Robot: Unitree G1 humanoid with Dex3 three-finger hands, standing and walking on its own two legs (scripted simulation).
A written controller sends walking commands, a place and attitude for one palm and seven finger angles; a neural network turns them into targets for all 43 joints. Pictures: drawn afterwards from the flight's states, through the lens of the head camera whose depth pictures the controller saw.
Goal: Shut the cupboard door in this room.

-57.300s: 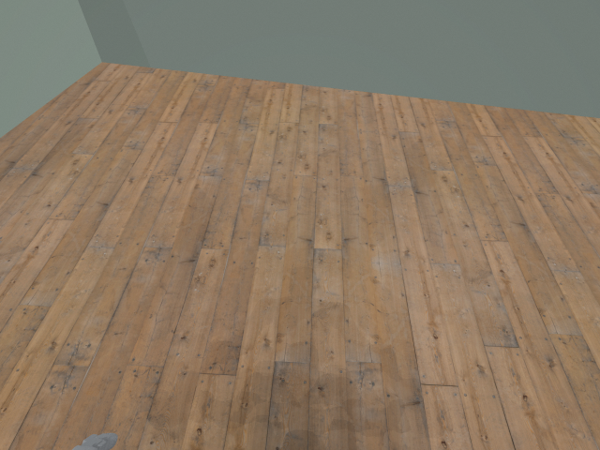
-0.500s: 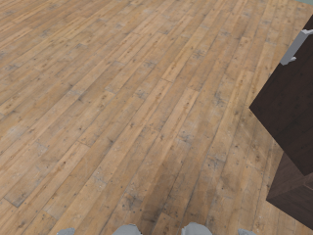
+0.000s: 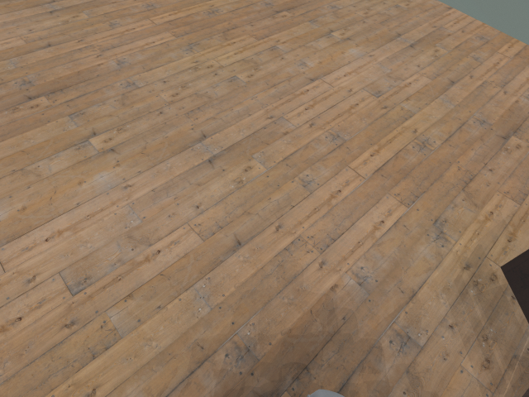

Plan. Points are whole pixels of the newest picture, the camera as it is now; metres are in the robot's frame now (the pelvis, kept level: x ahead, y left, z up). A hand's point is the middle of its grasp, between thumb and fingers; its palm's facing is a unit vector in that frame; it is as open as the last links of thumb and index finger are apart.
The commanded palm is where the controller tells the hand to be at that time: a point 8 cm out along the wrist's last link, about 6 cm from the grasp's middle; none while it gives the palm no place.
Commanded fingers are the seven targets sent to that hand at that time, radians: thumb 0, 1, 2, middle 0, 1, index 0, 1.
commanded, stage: walk to a spot facing it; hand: left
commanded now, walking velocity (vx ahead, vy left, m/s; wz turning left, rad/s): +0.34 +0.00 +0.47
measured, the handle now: out of the picture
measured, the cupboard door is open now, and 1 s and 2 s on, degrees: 57 57 57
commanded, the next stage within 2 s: turn to face it in 0.56 s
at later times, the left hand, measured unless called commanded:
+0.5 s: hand (167, 369) +0.18 +0.17 -0.15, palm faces +0.31 -0.93 -0.21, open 7.3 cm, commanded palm none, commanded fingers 0.00 0.90 0.90 -0.20 -0.30 -0.20 -0.30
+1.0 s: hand (137, 340) +0.22 +0.23 -0.16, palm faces +0.39 -0.90 -0.21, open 7.4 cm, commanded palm none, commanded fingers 0.00 0.90 0.90 -0.20 -0.30 -0.20 -0.30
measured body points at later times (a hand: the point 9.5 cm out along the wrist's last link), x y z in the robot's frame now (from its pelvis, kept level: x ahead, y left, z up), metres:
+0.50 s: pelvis +0.16 -0.03 +0.01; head +0.21 -0.01 +0.46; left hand +0.16 +0.22 -0.13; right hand +0.29 -0.26 -0.13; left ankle +0.13 +0.09 -0.65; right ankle +0.19 -0.14 -0.72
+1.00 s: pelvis +0.25 +0.04 +0.01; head +0.28 +0.05 +0.46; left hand +0.20 +0.28 -0.14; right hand +0.44 -0.12 -0.13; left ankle +0.24 +0.12 -0.72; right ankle +0.31 -0.09 -0.69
